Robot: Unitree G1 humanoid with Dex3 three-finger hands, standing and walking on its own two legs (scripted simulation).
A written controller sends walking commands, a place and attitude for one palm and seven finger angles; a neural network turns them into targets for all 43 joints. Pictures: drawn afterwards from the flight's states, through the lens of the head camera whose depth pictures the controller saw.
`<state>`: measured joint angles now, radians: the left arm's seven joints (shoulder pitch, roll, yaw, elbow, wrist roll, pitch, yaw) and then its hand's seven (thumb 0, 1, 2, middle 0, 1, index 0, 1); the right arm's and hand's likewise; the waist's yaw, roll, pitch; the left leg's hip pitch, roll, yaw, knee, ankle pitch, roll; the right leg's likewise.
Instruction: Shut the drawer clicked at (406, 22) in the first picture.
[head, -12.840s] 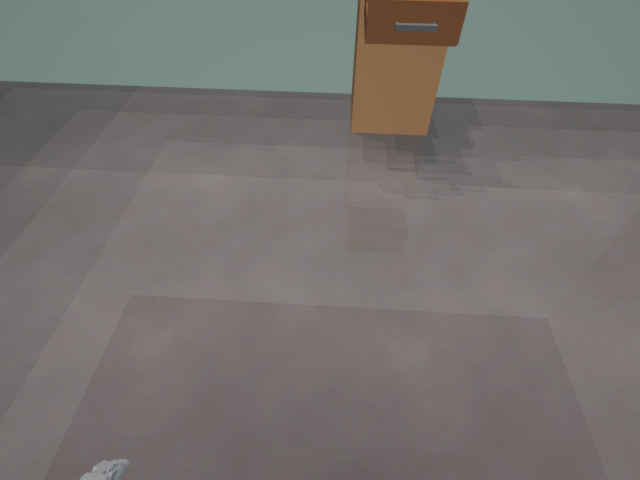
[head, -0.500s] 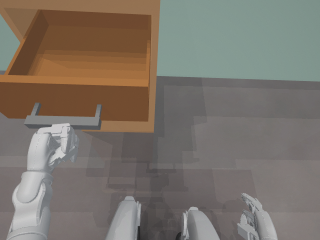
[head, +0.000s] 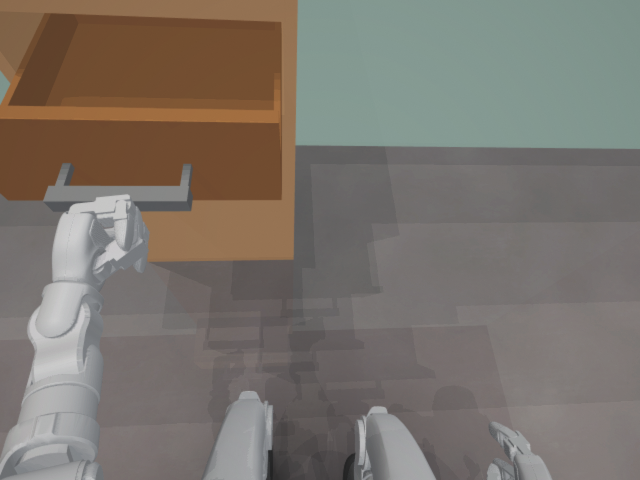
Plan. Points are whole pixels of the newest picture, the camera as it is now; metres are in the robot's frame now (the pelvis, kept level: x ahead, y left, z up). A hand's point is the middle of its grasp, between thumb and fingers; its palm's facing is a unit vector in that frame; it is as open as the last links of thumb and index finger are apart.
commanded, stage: push the drawer shut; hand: left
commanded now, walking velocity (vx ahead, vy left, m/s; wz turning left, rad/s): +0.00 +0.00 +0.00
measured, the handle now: (124, 185) +0.46 +0.27 +0.04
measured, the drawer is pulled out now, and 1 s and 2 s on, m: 0.18 0.07 0.00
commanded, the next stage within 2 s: pull the fist back off the drawer in 2.00 s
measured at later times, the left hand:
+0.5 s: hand (144, 210) +0.43 +0.24 +0.03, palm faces +0.06 -1.00 -0.04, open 3.1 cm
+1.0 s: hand (154, 167) +0.49 +0.24 +0.03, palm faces +0.06 -1.00 -0.03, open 3.4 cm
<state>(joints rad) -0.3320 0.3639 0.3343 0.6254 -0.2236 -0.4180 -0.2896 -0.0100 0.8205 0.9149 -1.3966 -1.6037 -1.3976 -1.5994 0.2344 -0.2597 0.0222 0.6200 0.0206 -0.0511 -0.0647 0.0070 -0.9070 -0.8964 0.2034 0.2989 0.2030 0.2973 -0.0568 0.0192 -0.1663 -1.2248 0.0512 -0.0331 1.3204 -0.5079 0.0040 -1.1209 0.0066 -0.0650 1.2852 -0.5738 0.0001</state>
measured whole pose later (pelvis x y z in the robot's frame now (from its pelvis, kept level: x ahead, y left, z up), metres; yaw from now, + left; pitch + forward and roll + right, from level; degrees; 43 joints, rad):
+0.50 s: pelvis +0.00 +0.00 +0.00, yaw +0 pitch +24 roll -4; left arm -0.56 0.43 0.39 0.89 -0.18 -0.48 -0.31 0.02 0.79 0.91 -1.40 -1.60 -1.40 -1.60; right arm 0.25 -0.26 0.03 0.65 0.01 -0.01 -0.05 0.00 -0.91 -0.90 0.20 0.30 0.20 0.30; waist -0.08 0.02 -0.16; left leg -1.26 0.06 -0.04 1.34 -0.51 0.00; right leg -1.15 0.01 -0.07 1.30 -0.57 0.00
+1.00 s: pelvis -0.01 +0.00 -0.02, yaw -2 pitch +27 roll -5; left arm -0.81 0.57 0.46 1.10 -0.12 -0.44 -0.30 0.06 0.84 0.92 -1.40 -1.60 -1.40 -1.60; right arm 0.30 -0.28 0.05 0.66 -0.01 0.02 -0.03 0.00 -0.91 -0.90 0.20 0.30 0.20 0.30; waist -0.15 0.03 -0.14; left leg -1.35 0.07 -0.05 1.38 -0.51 0.01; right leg -1.24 0.03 -0.07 1.33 -0.56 0.00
